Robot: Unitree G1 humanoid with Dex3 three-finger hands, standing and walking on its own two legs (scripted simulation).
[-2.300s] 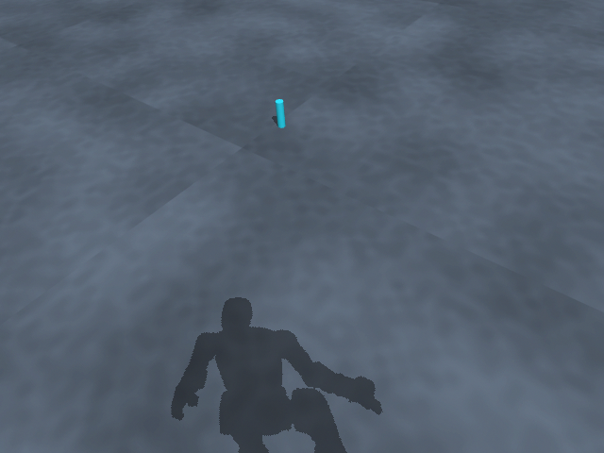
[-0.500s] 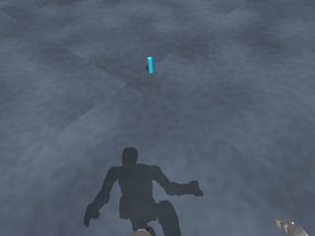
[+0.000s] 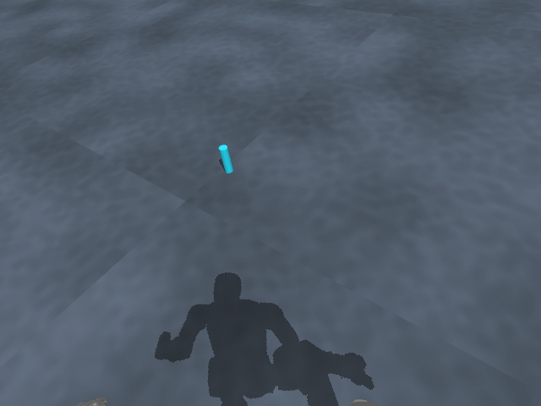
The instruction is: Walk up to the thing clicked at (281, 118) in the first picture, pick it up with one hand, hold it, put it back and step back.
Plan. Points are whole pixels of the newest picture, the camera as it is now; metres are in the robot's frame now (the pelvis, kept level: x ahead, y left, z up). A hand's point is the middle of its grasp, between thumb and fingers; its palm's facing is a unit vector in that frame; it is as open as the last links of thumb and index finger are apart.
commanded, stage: walk up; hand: left
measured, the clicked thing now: (226, 159) +1.46 +0.30 -0.67
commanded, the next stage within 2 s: none
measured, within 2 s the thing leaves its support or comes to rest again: neither
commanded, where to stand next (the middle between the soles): +1.13 +0.10 m, yaw -1 degrees
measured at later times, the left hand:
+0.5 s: hand (129, 350) +0.28 +0.31 -0.14, palm faces +0.00 -0.93 -0.37, open 7.4 cm
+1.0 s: hand (172, 219) +0.55 +0.25 -0.09, palm faces -0.01 -0.90 -0.43, open 7.4 cm
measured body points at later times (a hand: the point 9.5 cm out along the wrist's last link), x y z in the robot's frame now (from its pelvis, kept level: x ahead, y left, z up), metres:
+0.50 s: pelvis +0.26 +0.03 +0.01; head +0.28 +0.04 +0.46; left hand +0.28 +0.36 -0.11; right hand +0.40 -0.29 -0.08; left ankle +0.33 +0.14 -0.71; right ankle +0.15 -0.11 -0.64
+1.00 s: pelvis +0.48 -0.02 +0.02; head +0.49 -0.06 +0.47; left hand +0.55 +0.30 -0.06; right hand +0.55 -0.34 -0.12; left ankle +0.49 +0.13 -0.65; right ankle +0.53 -0.12 -0.71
